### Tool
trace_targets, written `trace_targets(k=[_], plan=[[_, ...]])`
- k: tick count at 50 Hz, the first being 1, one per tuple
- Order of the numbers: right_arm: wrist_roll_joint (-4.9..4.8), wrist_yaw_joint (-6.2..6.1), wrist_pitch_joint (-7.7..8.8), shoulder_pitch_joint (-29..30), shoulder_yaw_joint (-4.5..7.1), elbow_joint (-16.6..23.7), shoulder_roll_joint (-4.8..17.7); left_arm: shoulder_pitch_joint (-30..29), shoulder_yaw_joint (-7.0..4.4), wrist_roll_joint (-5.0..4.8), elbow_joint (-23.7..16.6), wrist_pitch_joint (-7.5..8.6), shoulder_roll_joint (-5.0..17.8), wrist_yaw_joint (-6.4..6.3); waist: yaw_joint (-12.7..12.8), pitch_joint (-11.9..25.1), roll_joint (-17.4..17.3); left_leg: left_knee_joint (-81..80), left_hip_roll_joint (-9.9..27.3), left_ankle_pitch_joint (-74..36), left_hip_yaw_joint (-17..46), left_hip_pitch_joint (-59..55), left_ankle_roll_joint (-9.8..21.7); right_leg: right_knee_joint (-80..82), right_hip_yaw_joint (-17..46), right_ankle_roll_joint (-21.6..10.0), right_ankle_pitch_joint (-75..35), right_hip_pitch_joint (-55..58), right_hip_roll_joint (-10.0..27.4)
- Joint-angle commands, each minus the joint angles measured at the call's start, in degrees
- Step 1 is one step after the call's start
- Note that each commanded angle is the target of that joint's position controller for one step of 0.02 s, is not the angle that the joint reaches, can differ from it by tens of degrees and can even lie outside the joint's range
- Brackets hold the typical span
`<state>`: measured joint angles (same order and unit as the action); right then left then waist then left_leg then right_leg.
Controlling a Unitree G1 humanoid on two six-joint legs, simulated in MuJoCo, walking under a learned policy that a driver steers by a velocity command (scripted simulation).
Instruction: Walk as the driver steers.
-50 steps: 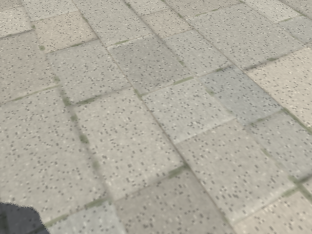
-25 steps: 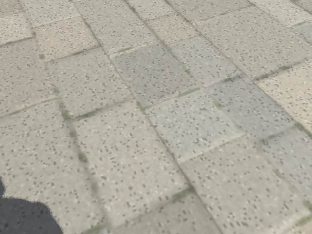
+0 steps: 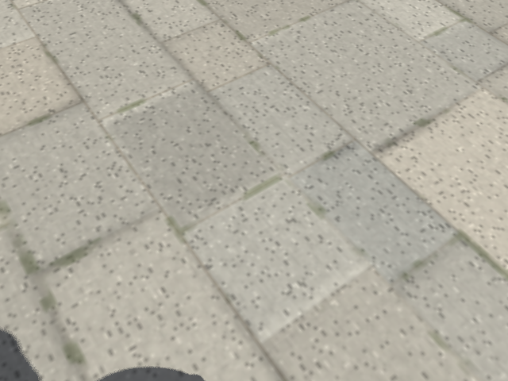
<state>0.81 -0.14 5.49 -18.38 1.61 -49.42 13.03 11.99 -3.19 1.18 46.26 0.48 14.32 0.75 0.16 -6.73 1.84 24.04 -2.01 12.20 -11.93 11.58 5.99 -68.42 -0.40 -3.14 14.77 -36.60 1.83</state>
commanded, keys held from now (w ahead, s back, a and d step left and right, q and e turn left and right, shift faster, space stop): e+shift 0.32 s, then w+e+shift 0.24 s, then w+shift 0.12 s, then w+q+shift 0.32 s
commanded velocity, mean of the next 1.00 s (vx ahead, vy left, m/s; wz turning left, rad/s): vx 0.52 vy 0.00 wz -0.53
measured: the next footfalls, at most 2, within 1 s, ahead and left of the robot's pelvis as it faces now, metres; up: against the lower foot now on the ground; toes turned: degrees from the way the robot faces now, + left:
right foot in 0.24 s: +0.23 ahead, -0.09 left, +0.00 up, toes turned -16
left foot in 0.70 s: +0.33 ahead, +0.06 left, +0.00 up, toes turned -37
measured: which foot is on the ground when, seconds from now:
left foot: down 0.00-0.24, up 0.26-0.68, down 0.70-1.00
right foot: up 0.00-0.22, down 0.24-0.68, up 0.70-1.00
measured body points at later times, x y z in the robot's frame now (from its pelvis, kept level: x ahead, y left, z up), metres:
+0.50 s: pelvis +0.15 -0.02 +0.00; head +0.17 -0.03 +0.45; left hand +0.34 +0.22 -0.11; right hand +0.21 -0.32 -0.10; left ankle +0.24 +0.14 -0.68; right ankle +0.19 -0.07 -0.74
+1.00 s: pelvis +0.32 -0.09 +0.00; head +0.35 -0.09 +0.45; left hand +0.65 -0.05 -0.06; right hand +0.13 -0.30 -0.11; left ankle +0.30 +0.09 -0.74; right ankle +0.31 -0.23 -0.73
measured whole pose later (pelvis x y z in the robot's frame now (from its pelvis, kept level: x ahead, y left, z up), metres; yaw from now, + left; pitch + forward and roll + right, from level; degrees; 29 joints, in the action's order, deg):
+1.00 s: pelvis +0.32 -0.09 +0.00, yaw -28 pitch +5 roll -1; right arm 0.7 1.7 2.9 -30.1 4.1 -47.3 15.9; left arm 1.4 0.1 1.8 32.3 3.7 15.2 3.0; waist -8.3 2.0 1.1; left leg 21.2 0.0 20.0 9.4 5.7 0.5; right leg -30.2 1.9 0.6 13.5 -25.1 -0.9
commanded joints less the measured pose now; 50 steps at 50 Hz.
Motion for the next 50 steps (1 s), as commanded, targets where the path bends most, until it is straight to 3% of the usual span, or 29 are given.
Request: trace_targets(k=[1, 4, 7, 10, 11, 12, 13, 14, 15, 16, 17, 18, 20, 23, 28, 32, 33, 34, 35, 36, 37, 38, 39, 41, 43, 46, 48, 49, 50], plan=[[-0.45, -1.04, 0.57, 4.27, 0.62, 4.16, 4.46, 5.82, 0.18, 0.19, -2.20, -0.91, -0.10, 0.82, 4.24, 5.64, -7.15, -8.31, 14.17, -43.01, 0.97, 3.44, 3.18, 9.65, -1.91, -0.03, -9.92, 7.27, 1.54], [-0.76, -1.67, -0.30, 3.83, 1.07, 4.71, 6.06, 0.75, 0.81, 0.23, -4.08, -1.06, -0.85, 1.92, 2.04, 6.46, -7.23, -5.81, 13.81, -39.39, -3.43, 0.16, 2.02, 22.13, -5.68, -0.80, -18.22, 10.36, 0.27], [-0.91, -2.27, -1.60, 1.96, 1.83, 4.72, 7.70, -1.43, 0.32, 1.06, -6.11, -1.58, 0.71, 2.46, 0.74, 6.85, -6.52, -0.36, 16.91, -42.16, -3.99, -5.50, 1.02, 26.64, -8.16, -2.19, -14.12, 11.00, -0.85], [-0.99, -2.60, -3.49, 2.20, 2.80, 5.64, 9.57, 1.97, -0.82, 1.15, -6.88, -1.64, 2.48, 1.58, 1.68, 8.44, -6.48, 11.92, 19.15, -48.31, -4.38, -7.42, 0.01, 29.13, -9.36, -4.81, -2.31, 15.14, -4.21], [-1.13, -2.31, -4.20, 2.86, 3.01, 6.00, 9.93, 5.82, -1.29, 1.04, -6.30, -1.09, 2.90, 0.88, 3.29, 10.26, -5.30, 20.38, 19.21, -46.61, -4.57, -6.59, -0.69, 32.55, -8.79, -6.26, -1.06, 19.02, -5.32], [-1.29, -1.85, -4.70, 3.75, 3.28, 6.55, 10.75, 12.31, -2.25, 1.27, -5.18, -0.17, 4.87, -0.08, 7.44, 12.89, -0.66, 34.59, 16.95, -35.13, -4.61, -0.25, -3.30, 39.41, -2.59, -8.85, -9.93, 27.89, -3.80], [0.10, -0.95, -5.12, 1.05, 2.03, 8.65, 5.13, 9.70, -3.86, 0.32, -5.64, -0.13, 12.36, -1.04, 1.90, 11.39, 11.24, 50.21, 6.77, 19.90, -4.11, 14.90, -6.45, 37.99, 17.46, -13.26, -43.34, 33.18, 9.14], [0.94, -0.68, -6.10, -0.24, 1.71, 11.64, 5.06, 10.76, -5.59, -1.45, -7.42, -1.07, 16.85, -0.71, 2.62, 19.76, 12.51, 60.85, -1.37, 29.14, 9.89, 25.48, -9.51, 46.89, 41.54, -25.09, -35.80, 39.40, 17.27], [1.62, -0.95, -5.96, 1.78, 1.59, 11.45, 6.70, 8.85, -5.38, -1.83, -8.65, -1.84, 14.74, -0.65, 2.71, 17.35, 2.91, 58.12, 2.45, 25.92, 15.54, 27.91, -9.45, 51.22, 40.13, -23.87, -18.66, 36.84, 18.22], [1.02, -1.11, -5.59, 6.17, 1.89, 12.04, 7.71, 5.73, -4.45, -1.32, -8.73, -2.59, 11.33, -0.90, 1.99, 10.00, -1.06, 53.76, 3.25, 20.53, 15.85, 28.44, -8.92, 53.25, 35.27, -21.14, -8.05, 30.19, 15.10], [1.18, -1.18, -5.18, 7.96, 2.05, 12.20, 8.09, 3.71, -3.74, -1.03, -8.51, -2.92, 9.20, -0.73, 0.21, 7.46, -3.53, 46.50, 5.18, 15.74, 16.48, 27.13, -8.52, 55.91, 31.45, -17.27, 5.70, 25.97, 10.85], [1.83, -0.98, -5.39, 8.01, 2.29, 12.47, 8.69, 1.60, -3.64, -1.17, -9.24, -2.81, 8.18, -0.67, -0.66, 7.83, -1.68, 41.51, 5.84, 13.45, 15.95, 23.81, -8.44, 57.59, 29.06, -14.68, 14.38, 23.25, 7.78], [2.31, -0.11, -6.47, 6.99, 2.08, 11.60, 7.61, 1.18, -3.93, -0.64, -9.66, -1.90, 8.95, 0.03, -0.95, 10.21, -0.58, 37.40, 4.54, 10.27, 14.48, 18.66, -8.37, 58.80, 26.98, -12.50, 19.36, 20.64, 3.94], [1.65, 0.47, -6.16, 9.82, 1.62, 12.62, 6.13, 3.22, -4.95, -0.26, -9.48, -0.85, 11.55, 0.59, 0.42, 9.65, 0.15, 29.42, 3.53, 9.02, 14.42, 18.34, -9.23, 58.95, 27.89, -11.92, 21.81, 20.35, 2.29], [0.99, 0.08, -4.82, 15.72, 1.25, 14.84, 6.18, 3.60, -5.13, -0.49, -10.31, -0.42, 12.13, 0.92, 2.80, 8.94, 3.40, 18.93, 1.14, 5.82, 15.29, 17.89, -10.50, 55.25, 30.22, -10.10, 18.40, 21.34, 0.33], [-0.43, -0.47, -3.78, 10.61, 1.05, 14.19, 6.50, -0.92, -4.03, -0.20, -12.39, 0.04, 10.25, 1.90, 0.25, 9.31, 5.65, 8.39, 0.07, 4.46, 12.41, 2.44, -7.99, 52.62, 28.93, -8.81, 16.97, 11.32, -0.01], [-0.48, -0.92, -3.29, 7.18, 1.24, 13.18, 6.72, -1.99, -3.55, -0.20, -12.67, 0.07, 9.27, 1.95, -1.81, 8.94, 3.77, 3.48, 0.46, 1.45, 11.87, -4.32, -6.70, 50.02, 28.28, -7.61, 17.84, 7.13, -1.02], [-0.04, -1.45, -2.63, 2.23, 1.76, 11.80, 8.32, -2.89, -2.88, -0.17, -13.11, 0.39, 7.70, 1.68, -4.15, 8.73, 0.72, -0.12, 2.29, 3.70, 12.69, -12.25, -5.38, 44.70, 25.56, -5.21, 18.79, 0.98, -3.44], [1.12, -1.87, -1.63, -2.87, 2.33, 10.93, 11.51, -3.94, -1.32, -0.62, -14.21, 1.22, 3.34, 1.15, -6.08, 9.84, -9.14, -6.43, 13.26, 15.24, 25.11, -17.03, -3.13, 29.13, 17.78, -2.90, 18.36, -5.07, -7.68], [2.96, -1.59, -1.34, -2.09, 3.97, 11.61, 18.02, -6.38, -0.06, -1.24, -17.15, 2.31, 1.57, 1.28, -5.32, 7.66, -15.56, -15.12, 24.43, 33.25, 49.35, -16.25, 2.86, 17.86, 9.99, -1.79, 12.89, -15.38, -12.10], [2.58, -0.91, -1.23, -0.13, 4.53, 11.16, 16.58, -6.77, -0.26, -0.08, -17.43, 3.04, 4.80, 1.25, -3.32, 4.82, -8.64, -15.99, 27.37, 35.00, 55.92, -12.41, 6.56, 11.91, 11.71, -1.58, 6.87, -17.81, -6.43], [1.22, -0.13, -1.09, 1.12, 3.85, 11.30, 13.74, -7.04, -0.72, 0.59, -16.70, 3.34, 7.10, 1.66, -2.06, 5.28, -4.42, -14.19, 23.89, 31.51, 50.92, -11.81, 6.30, 10.67, 11.58, -0.71, 3.34, -16.75, -5.24], [0.43, 0.54, -0.93, 0.93, 3.49, 10.96, 12.35, -6.57, -0.90, 1.56, -16.06, 3.30, 8.47, 2.14, -1.35, 6.91, -3.73, -12.67, 19.83, 26.90, 44.93, -12.12, 5.22, 10.90, 9.03, 0.54, 1.47, -14.79, -3.57], [-0.30, 1.22, -0.52, -1.20, 2.96, 10.02, 11.24, -7.32, -0.45, 3.09, -16.10, 2.99, 8.25, 2.96, -2.19, 7.20, -7.62, -13.95, 13.83, 20.45, 37.58, -7.65, 4.84, 12.89, 3.52, 2.60, -0.46, -8.91, -2.21], [-0.10, 1.46, -0.52, -3.30, 3.19, 8.83, 10.86, -10.78, 0.87, 2.10, -17.50, 2.90, 5.85, 3.25, -3.39, 4.89, -9.46, -15.48, 10.83, 14.91, 34.24, -1.90, 5.08, 19.54, 1.45, 4.07, -2.14, -2.81, -2.34], [0.17, 1.44, -1.30, -3.46, 4.54, 8.28, 13.34, -14.28, 2.06, 0.65, -18.61, 3.42, 4.07, 3.25, -4.01, 3.98, -11.28, -15.04, 8.57, 9.03, 31.35, 3.33, 5.15, 31.88, -1.00, 4.86, 0.68, 8.87, -4.74], [-0.04, 1.71, -1.78, -4.53, 5.01, 7.28, 13.69, -13.82, 1.91, 0.15, -18.35, 3.82, 4.57, 2.40, -3.67, 4.49, -11.68, -13.05, 8.76, 6.16, 31.44, 5.97, 5.24, 37.93, -1.64, 4.45, 0.33, 18.33, -6.05], [-0.29, 1.78, -1.83, -4.54, 5.06, 6.82, 13.33, -10.91, 1.63, 0.01, -17.34, 4.11, 4.99, 1.61, -1.92, 5.36, -10.57, -10.53, 8.49, 3.27, 31.19, 7.67, 4.58, 41.95, -1.57, 3.88, -3.24, 25.25, -6.01], [-0.55, 1.81, -1.49, -4.33, 5.04, 6.58, 12.65, -5.28, 0.82, 0.55, -15.42, 4.48, 6.79, 0.50, 0.86, 7.88, -8.71, -4.04, 6.73, -3.31, 29.69, 11.01, 3.53, 43.06, -0.51, 3.01, -3.67, 35.33, -5.56]])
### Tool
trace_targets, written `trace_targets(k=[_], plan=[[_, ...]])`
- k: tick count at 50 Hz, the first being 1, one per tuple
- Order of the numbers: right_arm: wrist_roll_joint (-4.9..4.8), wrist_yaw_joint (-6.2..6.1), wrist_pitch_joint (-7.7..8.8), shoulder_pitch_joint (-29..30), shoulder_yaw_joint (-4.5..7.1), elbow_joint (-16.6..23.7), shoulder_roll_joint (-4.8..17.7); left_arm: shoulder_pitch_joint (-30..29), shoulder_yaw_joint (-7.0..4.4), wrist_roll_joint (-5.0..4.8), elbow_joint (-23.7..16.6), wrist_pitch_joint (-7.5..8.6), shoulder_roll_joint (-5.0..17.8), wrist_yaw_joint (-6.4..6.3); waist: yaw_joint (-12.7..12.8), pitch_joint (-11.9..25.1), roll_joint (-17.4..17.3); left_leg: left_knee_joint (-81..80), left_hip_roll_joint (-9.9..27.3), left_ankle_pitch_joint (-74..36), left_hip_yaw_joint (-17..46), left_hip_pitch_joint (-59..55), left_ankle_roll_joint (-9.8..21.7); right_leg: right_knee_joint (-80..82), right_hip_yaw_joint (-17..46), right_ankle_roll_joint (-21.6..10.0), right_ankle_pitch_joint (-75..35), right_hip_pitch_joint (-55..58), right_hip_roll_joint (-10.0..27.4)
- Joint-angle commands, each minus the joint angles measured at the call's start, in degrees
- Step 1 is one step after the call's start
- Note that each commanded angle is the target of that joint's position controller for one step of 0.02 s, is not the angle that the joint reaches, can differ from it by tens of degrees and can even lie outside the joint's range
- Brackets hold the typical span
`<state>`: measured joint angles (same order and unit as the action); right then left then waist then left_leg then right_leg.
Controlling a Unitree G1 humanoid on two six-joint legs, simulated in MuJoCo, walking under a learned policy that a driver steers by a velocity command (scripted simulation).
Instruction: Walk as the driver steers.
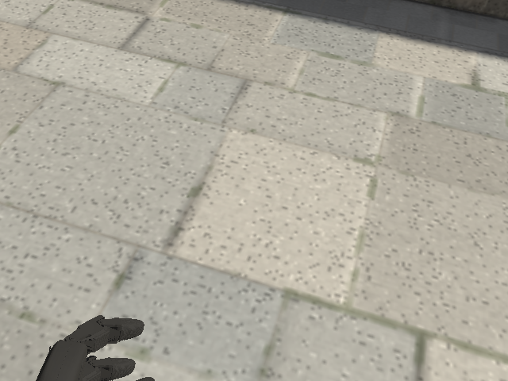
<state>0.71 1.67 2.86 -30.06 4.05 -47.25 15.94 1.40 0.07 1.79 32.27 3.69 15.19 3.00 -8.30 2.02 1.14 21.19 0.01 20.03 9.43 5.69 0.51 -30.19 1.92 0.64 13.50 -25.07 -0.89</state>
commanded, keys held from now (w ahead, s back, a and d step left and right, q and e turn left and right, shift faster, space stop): w+q+shift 0.62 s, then w+e+shift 0.14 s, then q+shift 0.24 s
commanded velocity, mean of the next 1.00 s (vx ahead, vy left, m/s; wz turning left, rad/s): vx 0.89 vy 0.00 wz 0.69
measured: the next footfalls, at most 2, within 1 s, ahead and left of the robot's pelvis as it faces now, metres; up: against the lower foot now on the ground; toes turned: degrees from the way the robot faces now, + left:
right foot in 0.02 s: +0.10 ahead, -0.13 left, +0.00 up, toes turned +4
left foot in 0.46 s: +0.48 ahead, +0.17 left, +0.00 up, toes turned +27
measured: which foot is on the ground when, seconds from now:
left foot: down 0.00-0.04, up 0.06-0.44, down 0.46-0.88, up 0.90-1.00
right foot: up 0.00-0.00, down 0.02-0.46, up 0.48-0.88, down 0.90-1.00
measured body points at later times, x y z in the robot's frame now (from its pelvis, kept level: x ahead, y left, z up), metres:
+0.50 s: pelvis +0.36 +0.09 -0.05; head +0.39 +0.11 +0.40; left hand +0.25 +0.34 -0.18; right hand +0.66 -0.07 -0.13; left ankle +0.45 +0.16 -0.74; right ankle +0.15 -0.14 -0.62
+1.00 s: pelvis +0.76 +0.26 -0.02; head +0.81 +0.30 +0.43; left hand +0.74 +0.57 -0.11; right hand +0.98 +0.07 -0.15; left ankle +0.55 +0.22 -0.62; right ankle +0.91 +0.26 -0.74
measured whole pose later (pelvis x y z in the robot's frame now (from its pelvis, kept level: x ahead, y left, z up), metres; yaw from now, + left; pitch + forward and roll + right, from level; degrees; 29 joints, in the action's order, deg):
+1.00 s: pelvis +0.76 +0.26 -0.02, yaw +43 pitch +1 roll +0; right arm -0.8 -1.1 2.5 -18.7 2.9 -46.7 18.5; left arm 6.4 -0.1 2.8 38.0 4.7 15.1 0.2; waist -2.8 -6.1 -0.7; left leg 73.0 -6.8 25.7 4.8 15.9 2.5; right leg -32.2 -5.9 -1.5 6.3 -26.9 2.1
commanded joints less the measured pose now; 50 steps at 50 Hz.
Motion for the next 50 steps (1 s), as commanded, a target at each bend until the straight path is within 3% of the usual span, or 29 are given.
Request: trace_targets(k=[1, 2, 3, 4, 5, 6, 8, 13, 16, 19, 21, 22, 23, 24, 25, 27, 30, 33, 35, 38, 39, 41, 43, 44, 45, 46, 47, 49, 50], plan=[[-1.07, 0.18, 1.97, 9.78, 2.41, 5.13, 8.78, 14.72, -3.75, 0.99, 0.49, 1.79, 9.22, -2.93, 15.20, 4.13, -4.53, 12.08, 1.44, -13.40, 5.00, 24.25, 7.47, 4.82, 2.26, -2.54, 0.89, 37.16, 2.94], [-2.76, 0.10, 2.86, 11.17, 0.89, 8.27, 3.40, 25.80, -5.55, 2.93, 1.57, 1.68, 15.46, -4.03, 20.34, 14.23, 8.37, 31.79, -2.65, 0.44, -1.99, 36.85, 5.33, 9.25, 20.95, -5.99, 22.97, 52.95, 19.80], [-2.88, -0.41, 2.53, 12.82, 0.17, 10.87, 2.98, 25.30, -6.30, 2.58, 2.45, 1.09, 17.72, -4.31, 18.52, 13.58, 14.03, 43.15, -2.90, 7.02, -5.60, 45.79, 5.63, 15.97, 39.17, -9.52, 35.55, 47.42, 27.23], [-1.40, -0.55, 1.43, 15.01, 0.52, 10.19, 5.00, 20.88, -5.12, 2.35, 1.88, 1.12, 12.55, -4.17, 16.24, 6.97, 7.45, 50.01, 1.29, 2.76, -4.37, 48.26, 6.16, 14.66, 35.48, -10.20, 33.53, 41.05, 25.81], [-0.34, 0.18, 0.86, 16.26, 0.58, 9.76, 5.12, 18.53, -4.05, 1.78, 1.99, 1.29, 8.55, -3.79, 14.75, 2.85, 4.09, 50.63, 2.83, -0.14, -5.10, 47.91, 5.80, 14.91, 27.33, -9.44, 25.92, 35.92, 22.68], [0.05, 0.98, 0.23, 15.58, 0.64, 9.04, 4.81, 17.45, -3.47, 1.45, 2.65, 1.36, 6.58, -3.55, 12.99, 0.39, 3.70, 49.80, 4.14, -1.48, -5.37, 46.30, 5.09, 16.96, 20.97, -8.44, 19.91, 31.79, 20.11], [1.16, 2.21, -1.36, 16.87, 0.37, 9.27, 3.59, 17.72, -3.10, 0.46, 4.86, 1.96, 5.44, -3.61, 10.94, -4.79, 5.28, 50.02, 5.99, -3.27, -5.74, 47.04, 3.78, 20.32, 12.54, -7.10, 11.18, 26.84, 17.24], [1.10, 3.58, -2.56, 24.72, -0.62, 13.63, 3.22, 16.99, -3.14, -0.09, 8.85, 4.01, 5.15, -3.12, 7.14, -9.45, 5.20, 45.99, 6.94, -13.70, -6.60, 47.98, 3.26, 24.49, -3.91, -5.89, -10.27, 22.30, 15.43], [1.21, 4.76, -2.36, 30.90, -1.72, 15.26, 3.07, 17.96, -3.36, -0.21, 11.19, 4.20, 6.43, -3.39, 8.10, -12.04, 1.84, 31.42, 5.15, -19.73, -14.64, 37.66, 5.74, 27.09, -13.78, -4.16, -20.92, 18.95, 12.35], [0.72, 4.38, -2.23, 29.46, -1.96, 14.75, 3.64, 21.14, -4.29, -0.06, 12.57, 3.52, 11.54, -4.01, 6.30, -7.21, 3.42, 24.66, -1.93, -16.90, -21.57, 24.91, 9.75, 16.30, -17.07, -3.07, -63.21, 25.78, 13.18], [0.37, 3.22, -1.93, 13.39, -0.28, 10.84, 7.50, 18.55, -5.52, 0.76, 11.62, 1.40, 15.77, -4.62, -2.68, 2.78, 5.99, 24.11, -5.93, -9.55, -20.51, 7.94, 12.10, -6.66, -16.08, -3.62, -77.34, 26.22, 15.70], [0.73, 2.11, -1.69, 0.45, 1.50, 6.57, 10.86, 16.68, -5.58, 0.93, 10.44, 0.72, 15.80, -4.54, -7.93, 9.15, 3.75, 19.44, -7.19, -8.43, -16.95, -9.27, 13.75, -24.77, -15.07, -3.64, -69.12, 18.26, 15.07], [0.43, 0.51, -2.13, 1.25, 3.05, 5.08, 14.30, 18.20, -4.42, 1.71, 10.88, 0.81, 10.52, -3.48, -4.08, 7.39, -4.13, 18.34, -2.21, -3.04, -7.76, -19.49, 14.85, -45.46, -13.84, -2.20, -14.08, 2.23, 6.92], [1.72, 0.09, -3.09, 7.08, 4.25, 8.02, 21.72, 22.27, -2.52, 0.45, 4.48, 1.70, 4.77, -2.72, 4.50, 13.26, -18.50, 8.92, 12.82, -1.64, 25.65, -32.33, 24.24, -67.20, -8.00, 1.02, 16.78, -20.49, -0.93], [0.64, -0.29, -3.60, 4.45, 4.74, 9.50, 20.69, 13.79, -2.71, 0.68, 1.64, 3.24, 9.35, -2.84, -0.78, 17.55, -7.62, -1.60, 13.90, 5.91, 35.38, -32.25, 25.28, -66.61, 2.08, 0.07, 9.34, -25.74, 0.53], [0.30, -1.17, -2.56, 7.54, 3.65, 7.45, 15.96, 11.60, -1.96, 0.70, 1.84, 4.09, 9.05, -3.07, 4.85, 2.13, 1.66, -7.01, 12.00, 2.60, 28.50, -12.94, 20.64, -54.75, 2.36, -0.20, 4.39, -23.02, 6.04], [-0.19, -1.45, -0.28, 11.97, 1.75, 7.97, 11.53, 14.18, -1.34, 2.73, 2.64, 0.33, 7.63, -2.99, 11.05, -3.46, 2.93, -8.50, 5.15, -4.83, 17.16, 8.16, 19.73, -44.20, 2.46, 2.12, 8.68, -12.35, 9.18], [-0.27, -1.04, 1.58, 11.25, 1.02, 6.83, 9.73, 7.08, -0.22, 2.10, -0.17, -0.78, 4.89, -2.17, 10.27, -7.92, 0.80, -13.19, 1.50, -9.96, 9.46, 16.19, 18.19, -28.55, -1.85, 2.85, -1.48, -10.67, 10.02], [-0.71, -0.52, 2.65, 9.51, 0.70, 5.58, 8.57, 2.52, 0.67, 1.14, -0.72, -0.17, 2.86, -1.23, 7.80, -8.69, -0.60, -14.32, -0.62, -18.21, 3.81, 15.44, 14.91, -16.49, -3.51, 1.08, -15.99, -6.84, 9.47], [-1.40, -0.08, 4.20, 5.33, 0.63, 3.56, 9.53, -2.20, 0.42, -0.74, -0.29, 0.21, 3.47, -0.66, 3.89, -8.23, -1.47, -18.12, 2.70, -29.37, 1.06, 5.78, 11.56, -5.89, -6.03, -2.77, -28.30, -3.98, 7.18], [-1.29, -0.41, 4.09, 3.73, 0.48, 2.46, 9.27, -3.94, 0.29, -0.32, -0.64, 0.48, 3.66, -0.70, 2.96, -9.11, -0.77, -16.13, 3.42, -36.19, 1.18, 1.88, 10.62, -3.45, -5.58, -3.48, -28.42, -4.53, 6.27], [-0.78, -1.51, 3.28, 2.42, 0.49, 0.79, 10.59, -3.34, -0.09, 0.80, -0.61, 1.07, 4.23, -1.11, 3.62, -7.28, -2.19, -8.62, 3.97, -55.96, 1.40, -6.03, 8.94, -0.03, -6.39, -4.68, -23.57, -2.79, 1.63], [-0.07, -2.59, 2.58, 3.96, 0.94, 0.51, 13.13, 7.82, -1.62, 1.17, 2.57, 1.92, 7.70, -2.17, 9.16, -0.14, -5.18, 5.77, 4.35, -70.76, 4.04, -9.78, 6.48, 0.85, -4.51, -5.20, -17.79, 8.93, -2.50], [-0.26, -2.72, 2.32, 7.70, 1.22, 1.17, 14.06, 17.33, -2.27, 0.84, 5.19, 2.41, 9.23, -2.92, 14.98, 3.46, -5.31, 17.74, 2.63, -66.50, 3.56, -6.89, 5.19, 5.24, -2.91, -5.53, -23.63, 18.67, 0.06], [-0.59, -2.67, 2.45, 9.11, 0.64, 3.06, 10.82, 25.68, -3.26, 1.51, 6.83, 2.69, 13.39, -4.05, 17.76, 9.98, -2.79, 33.07, -0.92, -47.85, 2.45, 2.62, 4.22, -0.46, 2.67, -6.10, -37.03, 33.36, 9.15], [-4.37, -3.15, 1.78, -2.52, -1.09, 4.28, 1.24, 26.34, -4.44, 3.61, 6.69, 2.49, 17.35, -3.45, 10.98, 22.13, 17.63, 62.80, -10.68, 15.68, -3.80, 23.78, 0.72, -7.26, 26.30, -17.35, -71.26, 54.97, 34.08], [-2.30, -3.90, 0.91, 1.34, 0.05, 3.62, 9.56, 25.99, -4.49, 1.09, 4.47, 1.35, 13.37, -2.71, 14.33, 31.51, 5.57, 66.84, -8.05, 12.16, -1.74, 25.84, 1.74, -5.40, 28.38, -17.04, -67.79, 53.96, 30.33], [-1.29, -3.01, 0.11, 10.79, 0.28, 5.46, 9.33, 17.86, -2.47, 0.52, 4.94, 0.94, 5.81, -3.04, 12.16, 14.55, 2.32, 58.36, -2.50, 4.07, -3.20, 30.07, 0.98, 1.67, 13.59, -11.91, -51.67, 38.17, 23.31], [-0.66, -2.20, -0.95, 12.13, 0.19, 5.49, 8.15, 17.23, -2.09, 0.48, 5.59, 0.80, 4.54, -3.51, 11.67, 9.04, 3.50, 56.78, -0.95, 3.71, -3.88, 31.58, 0.50, 4.36, 9.67, -10.93, -47.66, 32.89, 21.57]])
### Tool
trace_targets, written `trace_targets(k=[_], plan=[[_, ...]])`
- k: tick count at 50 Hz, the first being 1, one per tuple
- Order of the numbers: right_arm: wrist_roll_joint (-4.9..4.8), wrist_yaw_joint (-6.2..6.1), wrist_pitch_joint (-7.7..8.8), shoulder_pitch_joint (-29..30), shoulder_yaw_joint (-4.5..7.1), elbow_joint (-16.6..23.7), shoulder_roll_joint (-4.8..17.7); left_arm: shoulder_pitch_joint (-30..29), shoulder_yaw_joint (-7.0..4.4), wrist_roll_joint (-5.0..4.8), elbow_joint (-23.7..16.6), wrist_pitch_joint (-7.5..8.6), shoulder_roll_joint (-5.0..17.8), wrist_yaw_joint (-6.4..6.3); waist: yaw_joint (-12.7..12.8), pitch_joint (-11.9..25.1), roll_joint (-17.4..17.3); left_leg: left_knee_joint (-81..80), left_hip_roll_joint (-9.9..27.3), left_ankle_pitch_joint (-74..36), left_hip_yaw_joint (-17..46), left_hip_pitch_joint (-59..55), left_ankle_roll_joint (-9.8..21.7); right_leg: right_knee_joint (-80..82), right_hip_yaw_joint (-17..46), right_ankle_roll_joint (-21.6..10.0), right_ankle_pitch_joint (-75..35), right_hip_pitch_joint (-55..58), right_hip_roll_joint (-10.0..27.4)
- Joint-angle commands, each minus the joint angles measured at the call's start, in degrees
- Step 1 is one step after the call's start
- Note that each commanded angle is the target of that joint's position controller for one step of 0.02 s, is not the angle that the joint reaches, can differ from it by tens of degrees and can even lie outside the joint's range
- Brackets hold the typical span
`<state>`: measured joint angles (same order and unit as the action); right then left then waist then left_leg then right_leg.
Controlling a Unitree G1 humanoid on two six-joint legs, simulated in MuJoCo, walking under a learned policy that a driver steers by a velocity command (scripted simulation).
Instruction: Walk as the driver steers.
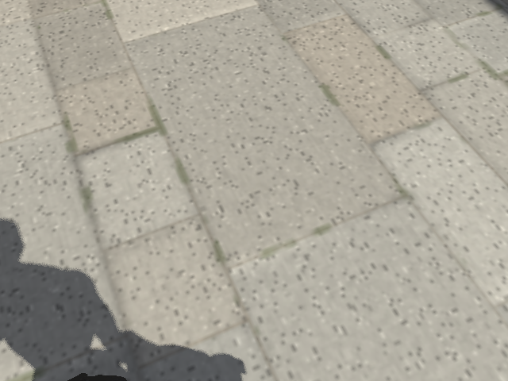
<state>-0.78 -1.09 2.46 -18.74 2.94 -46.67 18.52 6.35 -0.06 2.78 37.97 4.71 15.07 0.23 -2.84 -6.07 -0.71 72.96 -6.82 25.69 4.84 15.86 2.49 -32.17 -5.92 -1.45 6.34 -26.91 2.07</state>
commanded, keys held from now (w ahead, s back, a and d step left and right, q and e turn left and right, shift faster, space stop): q+shift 0.70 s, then shift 0.10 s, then e+shift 0.20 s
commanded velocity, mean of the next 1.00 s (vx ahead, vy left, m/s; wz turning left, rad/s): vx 0.09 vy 0.00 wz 0.72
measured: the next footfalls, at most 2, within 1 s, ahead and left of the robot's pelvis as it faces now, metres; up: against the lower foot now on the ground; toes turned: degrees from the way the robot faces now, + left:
left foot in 0.36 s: +0.25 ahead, +0.12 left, +0.00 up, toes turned +20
right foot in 0.78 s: +0.32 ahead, -0.05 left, +0.00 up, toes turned +46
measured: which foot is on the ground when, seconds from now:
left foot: up 0.00-0.34, down 0.36-0.78, up 0.80-1.00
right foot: down 0.00-0.36, up 0.38-0.76, down 0.78-1.00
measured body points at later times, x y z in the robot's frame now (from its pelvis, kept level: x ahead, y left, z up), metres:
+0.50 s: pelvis +0.16 +0.02 +0.00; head +0.19 +0.05 +0.45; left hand +0.21 +0.31 -0.11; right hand +0.38 -0.20 -0.09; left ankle +0.21 +0.10 -0.72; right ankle +0.19 -0.13 -0.65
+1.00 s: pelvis +0.21 -0.02 +0.02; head +0.25 -0.02 +0.47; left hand +0.10 +0.26 -0.08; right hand +0.50 -0.12 -0.09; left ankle +0.11 +0.06 -0.69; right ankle +0.29 -0.08 -0.72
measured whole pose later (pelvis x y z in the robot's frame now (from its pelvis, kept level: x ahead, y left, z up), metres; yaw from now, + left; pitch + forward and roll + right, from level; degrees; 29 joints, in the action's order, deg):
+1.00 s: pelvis +0.21 -0.02 +0.02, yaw +40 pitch +1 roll +2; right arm 1.2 0.2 -3.2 -8.4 3.2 -40.0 16.8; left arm 14.3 -2.2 0.8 41.7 -1.6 15.3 0.1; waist 2.4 -2.2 -1.4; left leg 43.5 -6.1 25.8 7.0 18.6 -1.7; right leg -26.1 5.7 -2.0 11.7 -15.1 -2.6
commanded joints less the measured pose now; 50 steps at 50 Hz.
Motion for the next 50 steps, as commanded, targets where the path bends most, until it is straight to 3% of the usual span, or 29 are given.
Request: trace_targets(k=[1, 3, 4, 7, 10, 14, 16, 17, 18, 19, 20, 21, 22, 23, 24, 26, 28, 31, 34, 38, 39, 40, 41, 42, 43, 44, 46, 48, 50], plan=[[1.91, 1.45, -2.04, -0.37, 1.31, 4.97, 4.10, 12.58, -1.83, -1.35, 0.69, -0.38, 4.73, -1.26, 4.62, 13.18, 6.20, 3.39, 6.58, -3.09, -0.41, 17.64, -2.12, 9.53, 13.93, -8.15, -38.50, 26.22, 17.16], [2.46, 2.32, -4.12, -1.97, 1.07, 5.46, 1.64, 10.64, -2.21, -2.09, 1.10, -0.04, 5.58, -1.09, 1.53, 10.44, 6.16, 0.68, 7.22, -3.76, -2.19, 14.32, -2.89, 13.41, 9.06, -8.91, -35.63, 17.56, 17.02], [2.58, 2.54, -4.66, -1.35, 1.08, 6.26, 1.20, 9.00, -2.46, -2.01, 0.92, 0.14, 6.20, -1.00, 0.53, 9.98, 6.60, -0.71, 7.60, -5.22, -2.81, 14.52, -2.99, 14.46, 6.59, -9.28, -35.56, 15.49, 17.16], [2.50, 3.03, -5.18, 2.62, 0.62, 9.21, 0.13, 5.32, -2.72, -1.82, 1.13, -0.14, 6.23, -1.04, -1.06, 8.30, 8.38, -12.37, 9.67, -15.43, -5.05, 13.97, -2.39, 15.10, -1.69, -8.09, -31.69, 12.10, 15.02], [2.21, 3.85, -5.19, 5.74, 0.34, 10.28, -0.39, 3.94, -3.11, -1.97, 0.98, -0.56, 6.57, -1.07, -0.67, 8.32, 8.37, -24.17, 9.47, -24.24, -8.03, 7.45, -0.77, 12.70, -7.78, -5.75, -24.67, 10.68, 13.49], [2.25, 3.78, -5.63, 10.47, 1.24, 12.97, 1.34, 6.63, -4.53, -2.43, 0.97, -2.52, 8.78, -0.78, 1.78, 6.95, 7.56, -30.23, 8.50, -16.33, -11.35, 6.87, 1.20, 6.94, -8.45, -3.93, -18.94, 15.58, 17.52], [2.39, 3.33, -5.22, 9.31, 1.84, 13.48, 1.58, 7.85, -5.06, -2.88, 1.03, -4.08, 9.14, -0.84, 2.09, 7.09, 7.07, -34.30, 7.14, -10.93, -12.08, 5.33, 2.63, -0.24, -9.18, -2.57, -18.70, 18.24, 18.52], [2.85, 2.64, -4.48, 4.74, 2.29, 12.23, 1.63, 8.84, -5.28, -3.20, 1.33, -4.96, 9.31, -0.74, 0.21, 9.23, 3.60, -38.86, 5.87, -12.34, -10.97, 0.08, 3.98, -9.78, -10.44, -1.19, -17.93, 17.46, 17.20], [3.14, 1.32, -3.60, -0.47, 3.95, 11.48, 7.34, 11.33, -5.62, -2.92, 0.28, -5.57, 10.16, -0.45, -1.63, 11.07, -8.40, -45.78, 11.88, -31.54, 3.98, -7.45, 7.56, -26.41, -11.64, 2.47, -4.36, 9.38, 12.21], [2.05, 0.83, -4.10, -0.10, 6.11, 12.51, 15.58, 11.13, -4.41, -2.43, -4.11, -6.53, 5.70, -0.12, 1.10, 12.87, -17.37, -49.14, 24.68, -48.66, 29.92, -14.83, 18.62, -41.56, -7.03, 6.70, 36.50, -9.32, -0.96], [-0.10, 1.30, -3.88, -3.44, 6.56, 12.89, 14.94, 9.88, -4.01, -0.59, -3.99, -7.28, 5.74, -0.56, -1.45, 18.37, -9.46, -52.20, 26.35, -44.67, 34.48, -16.59, 21.50, -45.06, 6.08, 7.02, 37.05, -11.06, -0.05], [0.70, 0.95, -4.23, -0.73, 6.14, 12.84, 12.99, 7.60, -3.88, -1.30, -4.40, -7.05, 5.96, -0.95, -0.65, 15.46, -7.39, -53.93, 24.75, -30.57, 30.65, -13.62, 20.92, -43.53, 8.08, 6.70, 31.89, -12.40, 0.53], [1.33, 0.67, -4.88, 2.91, 5.33, 12.85, 9.87, 4.31, -3.84, -1.56, -4.39, -6.54, 6.09, -1.35, 0.65, 9.51, -4.49, -55.46, 20.89, -22.61, 25.13, -8.21, 17.69, -38.80, 8.72, 5.82, 25.70, -12.26, 1.76], [1.18, 0.45, -5.24, 6.82, 4.59, 13.49, 7.37, 3.04, -4.03, -1.22, -4.45, -6.30, 6.36, -1.74, 2.34, 7.40, -5.03, -55.96, 16.99, -20.68, 21.14, -4.49, 14.38, -33.82, 8.93, 5.23, 21.30, -10.23, 2.37], [1.16, 0.46, -5.33, 8.74, 4.03, 13.97, 5.41, 4.08, -4.20, -0.71, -3.69, -6.61, 6.81, -1.84, 3.35, 7.96, -5.24, -55.29, 14.72, -24.00, 18.34, -2.51, 12.88, -31.97, 8.48, 5.02, 19.17, -7.14, 1.94], [1.50, 1.24, -4.90, 7.10, 4.23, 13.40, 5.91, 4.66, -3.85, -0.83, -2.88, -7.42, 5.60, -1.59, 3.19, 10.99, -2.09, -53.63, 13.36, -30.79, 17.33, -2.42, 12.14, -28.71, 8.38, 4.86, 18.48, -3.75, 0.05], [1.77, 1.74, -4.73, 5.36, 5.02, 12.69, 7.71, 3.43, -3.34, -1.49, -3.22, -7.56, 4.27, -1.42, 2.38, 12.12, -1.17, -53.40, 12.64, -27.81, 18.92, -3.01, 11.73, -23.80, 9.10, 4.82, 18.09, -2.75, -1.23], [2.02, 2.19, -5.16, 4.64, 5.52, 12.49, 8.64, 1.31, -3.21, -1.65, -3.82, -7.49, 4.57, -1.53, 1.09, 11.67, -3.80, -54.75, 11.86, -16.44, 23.45, -2.63, 11.02, -18.27, 10.32, 4.16, 16.32, -1.86, -3.07], [2.28, 2.73, -5.49, 5.24, 5.79, 12.47, 8.95, 0.36, -3.29, -2.03, -3.92, -6.99, 5.31, -1.70, 0.58, 10.83, -5.67, -54.97, 10.66, -11.92, 27.04, -1.39, 9.57, -12.47, 10.91, 3.17, 15.80, 1.57, -5.24], [1.72, 2.81, -5.37, 7.89, 5.24, 12.27, 7.52, 6.54, -3.56, -2.46, -1.79, -6.02, 6.06, -2.63, 3.19, 11.11, -8.43, -52.76, 8.59, -14.05, 27.71, 2.68, 5.32, 2.82, 9.53, 0.75, 12.25, 14.29, -6.43], [1.13, 2.40, -5.17, 7.59, 4.74, 11.98, 6.34, 7.96, -3.88, -2.05, -1.36, -5.68, 6.98, -3.16, 4.03, 10.70, -6.73, -50.70, 6.21, -9.44, 26.11, 5.79, 2.75, 10.36, 10.57, -0.05, 10.03, 19.05, -4.13], [0.80, 1.93, -4.99, 4.68, 3.85, 12.04, 3.20, 6.66, -4.62, -1.25, -2.36, -5.54, 11.10, -3.66, 2.27, 10.84, 3.53, -40.68, 1.12, 2.50, 19.47, 10.22, -0.38, 17.97, 22.38, -2.80, 17.82, 21.70, 7.83], [1.38, 1.40, -4.88, 6.45, 4.14, 12.69, 4.33, 2.43, -5.26, -0.35, -3.97, -5.58, 15.07, -3.02, 2.75, 6.74, 14.32, -27.94, -8.09, 4.64, 5.63, 17.11, -2.04, 23.52, 38.37, -8.61, 20.58, 15.94, 17.82], [3.45, 1.26, -4.54, 6.54, 4.66, 12.00, 7.12, 2.88, -4.86, -0.33, -3.28, -5.59, 12.12, -2.33, 1.96, 5.85, 9.17, -18.89, -3.82, 3.34, 8.00, 13.35, -2.68, 20.70, 37.36, -11.39, 11.64, 11.17, 18.06], [3.02, 1.51, -4.44, 5.15, 4.33, 10.59, 6.08, 0.95, -3.72, -1.20, -3.04, -5.33, 8.31, -1.80, 0.17, 6.23, 5.69, -16.25, -3.70, 0.52, 9.11, 10.28, -2.68, 18.46, 32.04, -10.93, 4.98, 9.62, 14.56], [2.49, 1.74, -4.64, 3.70, 3.53, 9.21, 4.33, -1.02, -3.00, -1.40, -2.87, -4.97, 6.06, -1.34, -0.79, 6.53, 4.93, -15.50, -3.46, -2.18, 9.46, 7.16, -3.14, 16.89, 26.60, -9.47, -0.44, 9.16, 10.69], [2.37, 1.99, -5.15, 2.42, 1.84, 7.87, 1.51, -2.02, -2.13, -1.48, -1.89, -4.52, 4.37, -0.89, -1.35, 7.63, 9.15, -22.57, -1.02, -2.40, 5.09, 4.02, -4.09, 15.17, 21.84, -7.39, -7.39, 11.88, 5.82], [2.11, 1.20, -5.18, 7.66, 1.36, 9.32, 2.46, 3.83, -4.35, -1.99, -0.14, -5.38, 9.77, -0.10, 2.47, 6.24, 11.96, -29.95, 0.16, 1.32, -2.15, 6.06, -4.71, 12.31, 24.55, -7.57, -14.75, 17.55, 4.44], [1.30, 0.35, -5.02, 10.42, 1.05, 10.39, 2.91, 9.52, -6.08, -2.36, 1.40, -6.24, 13.01, 0.51, 4.74, 6.92, 12.10, -34.02, -0.46, 2.53, -1.95, 8.15, -4.50, 10.11, 29.22, -8.53, -20.84, 23.51, 5.78]])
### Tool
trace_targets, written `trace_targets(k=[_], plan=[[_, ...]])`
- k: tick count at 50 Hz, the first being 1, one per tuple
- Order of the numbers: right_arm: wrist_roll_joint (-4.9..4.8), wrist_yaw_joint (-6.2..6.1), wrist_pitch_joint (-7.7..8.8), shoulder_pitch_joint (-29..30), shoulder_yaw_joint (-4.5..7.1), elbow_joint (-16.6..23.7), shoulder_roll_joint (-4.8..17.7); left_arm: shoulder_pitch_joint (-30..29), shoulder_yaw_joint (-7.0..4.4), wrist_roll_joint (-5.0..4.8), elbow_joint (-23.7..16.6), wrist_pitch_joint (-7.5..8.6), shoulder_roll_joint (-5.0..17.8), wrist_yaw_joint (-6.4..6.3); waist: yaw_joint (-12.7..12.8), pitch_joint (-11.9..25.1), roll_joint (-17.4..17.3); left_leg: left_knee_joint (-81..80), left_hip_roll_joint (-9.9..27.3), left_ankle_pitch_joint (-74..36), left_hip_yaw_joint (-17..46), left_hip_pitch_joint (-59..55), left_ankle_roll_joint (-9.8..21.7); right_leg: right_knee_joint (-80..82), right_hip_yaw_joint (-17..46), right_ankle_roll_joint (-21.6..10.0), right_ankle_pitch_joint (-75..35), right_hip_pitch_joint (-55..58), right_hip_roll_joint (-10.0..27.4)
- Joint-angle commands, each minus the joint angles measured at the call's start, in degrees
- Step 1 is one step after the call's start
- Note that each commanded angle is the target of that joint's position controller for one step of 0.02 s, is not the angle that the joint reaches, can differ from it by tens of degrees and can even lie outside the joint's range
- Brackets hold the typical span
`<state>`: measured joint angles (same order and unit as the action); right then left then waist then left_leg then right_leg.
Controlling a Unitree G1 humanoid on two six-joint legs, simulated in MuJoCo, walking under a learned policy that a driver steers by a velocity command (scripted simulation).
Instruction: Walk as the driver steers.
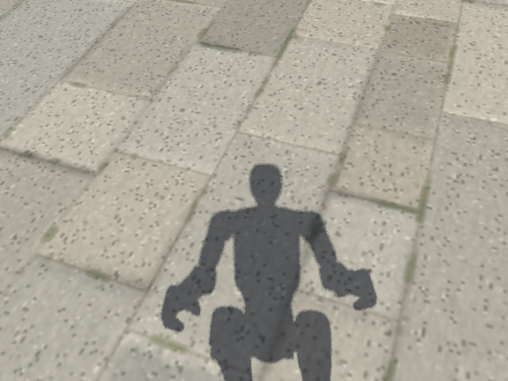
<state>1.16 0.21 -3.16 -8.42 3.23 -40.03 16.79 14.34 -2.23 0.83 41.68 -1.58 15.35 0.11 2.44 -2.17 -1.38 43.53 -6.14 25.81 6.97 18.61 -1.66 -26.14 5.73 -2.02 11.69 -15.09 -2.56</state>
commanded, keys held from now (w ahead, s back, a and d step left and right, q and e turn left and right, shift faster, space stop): e+shift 0.62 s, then shift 0.04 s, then q+shift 0.34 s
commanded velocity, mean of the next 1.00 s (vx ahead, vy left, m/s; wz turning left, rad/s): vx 0.00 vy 0.00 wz -0.47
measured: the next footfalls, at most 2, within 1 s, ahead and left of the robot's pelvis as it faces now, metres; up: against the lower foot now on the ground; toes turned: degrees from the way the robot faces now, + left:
left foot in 0.14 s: +0.00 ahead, +0.10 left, +0.00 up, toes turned -13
right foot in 0.54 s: -0.02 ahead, -0.12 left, +0.00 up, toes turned -31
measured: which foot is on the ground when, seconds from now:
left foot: up 0.00-0.12, down 0.14-0.54, up 0.56-1.00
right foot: down 0.00-0.14, up 0.16-0.52, down 0.54-1.00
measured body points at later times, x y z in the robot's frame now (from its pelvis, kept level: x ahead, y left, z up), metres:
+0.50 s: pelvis -0.02 +0.00 -0.01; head +0.02 -0.02 +0.44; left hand +0.23 +0.19 -0.11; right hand -0.02 -0.30 -0.12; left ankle -0.04 +0.11 -0.74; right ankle -0.05 -0.10 -0.72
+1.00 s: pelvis +0.00 -0.04 -0.01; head +0.02 -0.04 +0.44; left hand +0.25 +0.10 -0.12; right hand -0.07 -0.31 -0.13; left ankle +0.04 +0.05 -0.72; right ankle -0.05 -0.10 -0.74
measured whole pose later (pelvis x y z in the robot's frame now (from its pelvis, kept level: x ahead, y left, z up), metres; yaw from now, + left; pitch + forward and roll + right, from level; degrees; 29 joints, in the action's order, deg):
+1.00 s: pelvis +0.00 -0.04 -0.01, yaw -28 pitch -1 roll -1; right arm 0.4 1.5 -3.7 -16.7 2.2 -44.6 15.5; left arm 8.8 -0.7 1.5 41.1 -2.2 13.8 -1.1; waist -1.9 -3.1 0.4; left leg 43.9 0.2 25.8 -1.9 18.4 0.5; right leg -27.3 -4.6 -4.1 16.5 -10.1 -3.0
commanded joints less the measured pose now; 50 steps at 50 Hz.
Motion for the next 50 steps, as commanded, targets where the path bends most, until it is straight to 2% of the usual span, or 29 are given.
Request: trace_targets(k=[1, 4, 6, 7, 8, 9, 10, 11, 12, 13, 14, 18, 22, 25, 26, 27, 28, 29, 30, 32, 33, 34, 36, 38, 40, 42, 44, 47, 50], plan=[[-1.11, -1.31, 0.80, 0.28, 0.61, 3.92, 4.66, 2.45, -4.35, -0.51, -2.00, -0.12, 13.11, 0.83, -0.43, 3.74, 12.90, -6.56, -1.29, 1.61, -3.53, 5.51, -0.08, 3.51, 19.55, -8.01, -28.34, 13.60, 10.73], [-1.63, -2.53, 2.01, -1.67, 0.27, 3.39, 4.79, 0.51, -5.05, -0.69, -2.06, -0.33, 12.48, 1.02, -1.96, 6.58, 12.77, -14.14, -1.28, -1.47, -2.47, 0.24, 1.17, 2.52, 22.63, -6.91, -29.52, 13.95, 9.82], [-1.24, -3.34, 2.85, -5.61, 0.24, 2.17, 4.86, -3.18, -5.18, -1.37, -2.81, -0.61, 11.33, 0.89, -4.69, 7.90, 10.90, -25.15, 0.69, -10.35, -1.99, -12.30, 2.64, 0.39, 20.59, -3.27, -21.30, 4.94, 6.53], [-0.56, -3.79, 3.13, -6.91, 0.95, 1.91, 7.92, -2.74, -4.69, -1.71, -3.35, -0.50, 9.03, 0.74, -4.49, 8.63, 6.33, -28.82, 7.99, -11.40, 3.31, -20.95, 4.88, -3.61, 16.99, -0.07, -8.81, -4.37, 2.97], [0.13, -4.10, 2.68, -3.67, 1.80, 3.00, 13.02, -0.11, -3.61, -1.97, -4.75, -0.32, 4.21, 0.73, -2.29, 6.71, -8.82, -30.35, 23.47, -23.33, 17.35, -24.82, 11.10, -14.90, 4.66, 2.84, 13.59, -16.96, -5.22], [0.58, -3.68, 2.34, -1.60, 1.40, 3.46, 10.60, -0.06, -4.81, -0.02, -3.93, -0.67, 9.42, 0.05, -2.72, 4.25, -8.44, -26.78, 29.64, -41.08, 15.97, -17.49, 17.03, -27.59, -1.47, 3.25, 23.20, -18.57, -2.42], [0.37, -3.29, 2.44, -0.05, 0.01, 4.34, 5.85, 0.65, -5.46, 0.33, -2.70, -1.14, 10.92, 0.06, -1.28, 3.65, -4.02, -25.50, 27.17, -48.38, 10.93, -15.33, 17.22, -34.38, -1.58, 3.10, 21.55, -16.52, -0.38], [0.27, -3.11, 2.50, 2.09, -0.79, 4.62, 3.42, 1.58, -5.55, 0.47, -1.64, -1.77, 10.31, 0.44, -0.02, 2.41, -2.62, -24.56, 23.08, -49.67, 5.02, -13.57, 15.12, -38.39, -2.05, 3.36, 18.14, -16.02, 0.15], [0.48, -3.25, 2.56, 3.18, -1.10, 4.92, 3.06, 2.16, -5.46, 0.41, -1.39, -2.43, 9.86, 1.08, 0.58, 2.11, -4.13, -24.04, 19.65, -49.51, 0.59, -14.09, 12.88, -40.20, -2.77, 3.86, 14.83, -16.77, 0.46], [0.58, -3.51, 2.70, 2.62, -0.99, 4.68, 3.69, 1.93, -5.07, 0.14, -1.66, -2.87, 9.08, 1.92, 0.09, 1.75, -6.87, -23.57, 18.04, -51.15, -2.21, -15.24, 12.03, -39.85, -3.99, 4.63, 13.18, -18.11, 0.96], [0.68, -3.48, 2.69, 1.01, -0.71, 4.33, 4.38, 0.70, -4.69, -0.23, -2.06, -3.08, 8.55, 2.53, -1.11, 1.54, -7.48, -23.42, 17.33, -50.82, -3.66, -16.38, 11.83, -38.53, -5.17, 5.34, 12.11, -18.85, 1.25], [0.74, -3.08, 2.84, -4.25, 0.38, 2.82, 6.59, -5.50, -3.49, -0.46, -5.51, -3.51, 6.80, 3.81, -4.54, 1.49, -7.03, -22.62, 20.43, -48.03, -5.04, -20.82, 12.85, -29.73, -7.15, 5.76, 11.39, -19.77, 3.19], [0.67, -1.91, 3.30, -3.88, 1.19, 2.59, 8.31, -7.23, -2.93, -0.80, -7.85, -3.63, 5.94, 4.22, -4.35, 2.21, -8.18, -19.99, 21.66, -48.13, -9.69, -16.82, 11.23, -19.87, -10.76, 3.40, 11.81, -10.92, 2.97], [-0.33, -1.17, 3.51, -3.90, 1.74, 2.49, 9.19, -6.91, -3.15, -0.71, -8.84, -3.56, 6.30, 3.82, -3.66, 3.25, -8.55, -14.54, 22.66, -47.75, -12.11, -15.23, 9.14, -12.58, -13.01, 1.40, 11.61, -5.37, 1.57], [-1.00, -1.00, 3.50, -3.65, 1.92, 2.45, 9.41, -4.68, -3.41, -0.27, -8.50, -3.32, 6.49, 3.44, -2.00, 4.27, -7.06, -9.36, 22.45, -47.23, -13.89, -13.19, 7.59, -7.79, -12.96, 0.29, 9.67, -1.06, 0.70], [-1.52, -0.70, 3.46, -3.91, 2.13, 2.14, 9.51, 1.14, -3.95, 0.48, -6.82, -2.56, 7.44, 2.52, 1.55, 6.96, -1.97, 1.19, 20.71, -43.80, -16.82, -7.74, 4.54, -0.11, -9.88, -1.52, 2.44, 8.05, 0.28], [-1.20, -0.46, 3.43, -5.91, 1.52, 3.62, 7.29, 4.80, -5.71, 1.11, -6.52, -1.76, 15.19, 1.28, 2.18, 8.95, 10.91, 16.73, 15.25, -15.85, -18.92, 7.15, 0.53, 5.40, 9.20, -5.25, -12.44, 18.46, 12.25], [0.95, -0.73, 2.61, -2.02, 0.20, 8.27, 3.72, 6.56, -7.42, -0.61, -7.68, -1.45, 22.09, 1.29, 2.77, 11.79, 18.05, 25.31, 5.23, 13.91, -11.09, 19.75, -2.12, 6.70, 30.31, -16.02, -29.45, 19.53, 24.61], [1.83, -1.17, 1.94, -0.23, 0.49, 7.26, 5.90, 7.56, -7.02, -1.55, -7.07, -1.50, 18.70, 1.45, 4.06, 10.91, 8.34, 28.56, 8.46, 11.45, -4.31, 20.34, -2.05, 6.37, 24.74, -17.38, -23.99, 19.27, 23.01], [0.31, -1.26, 2.14, -1.19, 0.73, 5.49, 6.52, -2.07, -4.98, -0.85, -8.14, -2.28, 13.07, 0.69, -1.03, 1.83, 5.36, 23.10, 10.45, -0.11, -4.05, 18.91, -1.68, 8.45, 14.71, -12.70, -12.46, 8.88, 15.40], [0.79, -1.33, 2.00, -2.30, 0.99, 4.76, 7.20, -5.50, -4.37, -1.07, -8.99, -2.33, 11.49, 0.27, -2.42, 1.37, 6.74, 20.75, 10.35, -3.33, -4.86, 16.31, -1.88, 8.45, 11.82, -10.74, -12.85, 6.18, 12.33], [1.13, -1.10, 1.62, -5.46, 0.99, 2.71, 7.40, -6.73, -3.73, -0.74, -9.09, -2.17, 10.23, 0.13, -3.19, 3.50, 7.63, 21.24, 9.47, -5.25, -6.26, 13.04, -2.08, 7.75, 8.54, -10.29, -18.39, 5.46, 10.97], [0.37, -0.52, 0.99, -8.43, 0.65, 0.59, 6.23, -5.48, -2.86, -0.39, -7.98, -1.28, 8.90, 0.28, -3.34, 6.28, 6.45, 19.98, 8.75, -5.93, -7.44, 9.12, -1.92, 7.48, 5.37, -10.05, -24.72, 5.14, 10.98], [-0.37, -0.25, 0.48, -8.23, 0.01, -0.24, 4.50, -4.61, -1.79, 0.01, -6.69, -0.46, 6.96, 0.13, -2.77, 5.81, 6.42, 14.70, 9.08, -6.65, -7.52, 7.00, -1.38, 9.29, 3.93, -9.50, -21.44, 5.09, 11.41], [-0.44, 0.13, -0.04, -7.32, -0.73, -1.26, 2.93, -4.88, -0.32, 0.74, -5.49, 0.18, 4.53, -0.30, -1.97, 4.11, 7.53, 6.35, 9.34, -8.02, -6.66, 2.75, -0.52, 11.57, 2.07, -8.26, -12.25, 3.45, 11.51], [-0.50, 0.43, -0.25, -5.06, -0.20, -1.05, 4.67, -4.11, -0.88, 1.37, -4.36, 0.29, 7.53, -0.71, -0.52, 1.25, 9.08, 3.34, 7.41, -6.68, -6.73, 2.09, 0.58, 11.59, 1.97, -8.76, -6.88, 2.82, 12.86], [-0.49, 0.80, -0.10, -4.53, 0.43, -0.55, 6.18, -2.92, -1.52, 1.06, -3.56, -0.09, 9.64, -1.09, -0.36, -0.11, 8.20, 3.46, 6.77, -3.38, -6.91, 4.43, 1.33, 10.04, 3.15, -10.22, -8.31, 4.90, 15.46], [-0.55, 1.20, 0.35, -4.82, 0.34, -0.10, 5.05, -3.00, -1.57, 0.64, -3.18, -0.23, 9.06, -1.59, -0.85, -0.08, 6.47, 2.54, 7.07, 0.29, -8.14, 5.36, 2.02, 7.01, 3.05, -11.41, -17.19, 8.32, 18.23], [-1.20, 1.35, 0.62, -5.64, 0.30, 0.60, 3.96, -3.94, -1.85, 0.62, -2.86, -0.12, 9.05, -1.83, -1.42, 1.74, 6.58, -1.51, 6.45, 1.79, -9.71, 3.11, 2.97, 2.96, 1.00, -10.84, -26.77, 10.93, 19.23]])
Over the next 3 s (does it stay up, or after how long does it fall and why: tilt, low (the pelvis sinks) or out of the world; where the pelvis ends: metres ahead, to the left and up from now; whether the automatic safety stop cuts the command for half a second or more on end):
stays up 1.35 -0.37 -0.01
